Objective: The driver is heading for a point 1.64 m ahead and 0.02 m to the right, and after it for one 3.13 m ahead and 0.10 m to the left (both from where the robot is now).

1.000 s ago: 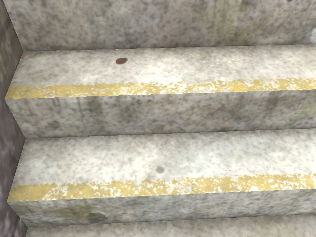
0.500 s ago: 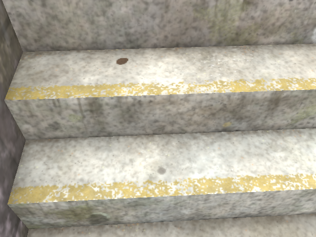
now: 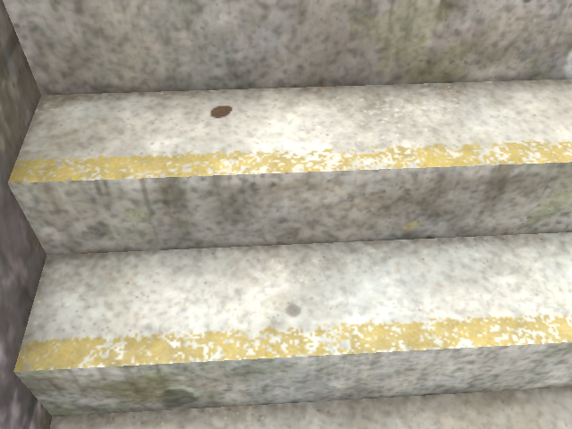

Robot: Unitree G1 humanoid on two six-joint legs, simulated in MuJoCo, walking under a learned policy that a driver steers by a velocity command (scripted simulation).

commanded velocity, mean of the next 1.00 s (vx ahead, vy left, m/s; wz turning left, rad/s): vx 0.22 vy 0.00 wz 0.00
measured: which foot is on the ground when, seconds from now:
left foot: down 0.00-1.00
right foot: down 0.00-1.00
